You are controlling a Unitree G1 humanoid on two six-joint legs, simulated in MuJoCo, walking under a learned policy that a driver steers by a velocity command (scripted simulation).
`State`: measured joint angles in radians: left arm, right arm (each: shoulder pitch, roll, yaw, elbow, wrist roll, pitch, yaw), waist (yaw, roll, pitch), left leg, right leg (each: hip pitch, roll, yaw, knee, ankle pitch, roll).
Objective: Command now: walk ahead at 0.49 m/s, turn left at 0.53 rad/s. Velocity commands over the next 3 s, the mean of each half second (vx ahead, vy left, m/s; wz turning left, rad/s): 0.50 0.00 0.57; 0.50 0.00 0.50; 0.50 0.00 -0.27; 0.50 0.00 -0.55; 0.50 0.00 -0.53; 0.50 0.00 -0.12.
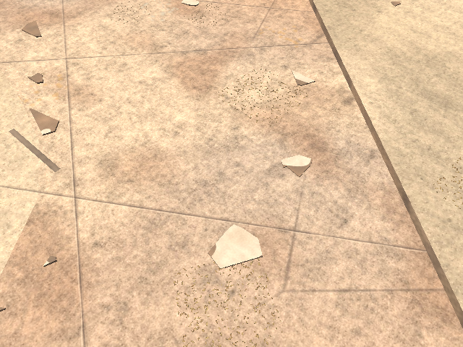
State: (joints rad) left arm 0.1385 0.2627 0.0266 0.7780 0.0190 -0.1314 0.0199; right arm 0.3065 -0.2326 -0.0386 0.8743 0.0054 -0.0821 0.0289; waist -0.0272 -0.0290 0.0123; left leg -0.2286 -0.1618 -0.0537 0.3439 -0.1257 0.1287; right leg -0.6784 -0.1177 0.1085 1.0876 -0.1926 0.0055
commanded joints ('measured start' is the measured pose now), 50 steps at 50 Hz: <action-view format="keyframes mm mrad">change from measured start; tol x32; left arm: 1 7 52 15 -66 11 12 18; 50 100 104 40 -73 -14 44 -15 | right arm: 1 -45 -159 -37 -92 8 -18 -25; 50 -47 -163 -53 -227 -3 -15 -8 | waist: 1 30 63 15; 11 33 151 -65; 14 94 -319 -359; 35 96 -48 62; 41 -78 252 -466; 50 51 65 -43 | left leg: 1 -201 210 -195 -160 101 147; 11 62 246 -408 119 10 65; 16 -615 173 -119 969 -301 -85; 38 -89 94 181 235 -36 28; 41 696 537 -804 -7 -152 330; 50 36 339 -155 -155 318 159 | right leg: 1 130 36 -63 -229 186 37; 11 373 119 -36 -685 105 -24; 14 1075 -344 674 -758 -180 -300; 20 562 -124 112 -901 84 -174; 33 717 -164 -203 -896 308 -150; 38 716 -140 -313 -479 894 -91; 41 -100 130 -42 345 -416 2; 50 13 -36 -63 -30 30 31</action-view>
